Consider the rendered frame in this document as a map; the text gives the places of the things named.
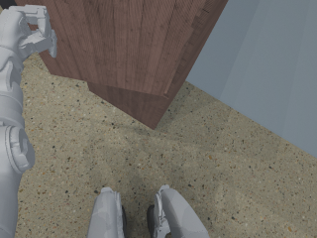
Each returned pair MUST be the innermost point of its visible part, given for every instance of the handle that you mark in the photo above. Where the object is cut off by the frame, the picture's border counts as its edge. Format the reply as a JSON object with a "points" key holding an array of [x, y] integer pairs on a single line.
{"points": [[5, 4]]}

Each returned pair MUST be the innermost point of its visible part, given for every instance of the robot left thigh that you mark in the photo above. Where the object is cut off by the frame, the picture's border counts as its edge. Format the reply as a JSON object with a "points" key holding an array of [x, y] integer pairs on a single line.
{"points": [[103, 220]]}

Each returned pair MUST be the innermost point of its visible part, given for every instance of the robot left upper arm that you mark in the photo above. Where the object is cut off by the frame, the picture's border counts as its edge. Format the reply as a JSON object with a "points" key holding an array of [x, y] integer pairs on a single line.
{"points": [[16, 156]]}

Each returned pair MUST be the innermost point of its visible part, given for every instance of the left robot forearm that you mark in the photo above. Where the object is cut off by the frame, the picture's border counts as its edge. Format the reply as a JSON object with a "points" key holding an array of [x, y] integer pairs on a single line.
{"points": [[11, 94]]}

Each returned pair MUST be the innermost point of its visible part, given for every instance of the robot left hand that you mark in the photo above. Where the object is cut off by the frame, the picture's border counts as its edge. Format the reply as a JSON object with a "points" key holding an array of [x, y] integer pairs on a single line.
{"points": [[16, 35]]}

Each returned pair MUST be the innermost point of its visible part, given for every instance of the robot thigh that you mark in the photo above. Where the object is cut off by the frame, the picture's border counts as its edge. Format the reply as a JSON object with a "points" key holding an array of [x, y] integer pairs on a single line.
{"points": [[182, 220], [103, 220]]}

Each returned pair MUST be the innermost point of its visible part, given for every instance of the robot right thigh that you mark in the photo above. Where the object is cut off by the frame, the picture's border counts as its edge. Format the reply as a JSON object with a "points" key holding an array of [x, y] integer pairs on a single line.
{"points": [[182, 220]]}

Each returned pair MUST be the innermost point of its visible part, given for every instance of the cupboard door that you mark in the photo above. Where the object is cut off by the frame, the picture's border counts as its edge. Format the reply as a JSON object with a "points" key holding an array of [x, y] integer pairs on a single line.
{"points": [[129, 44]]}

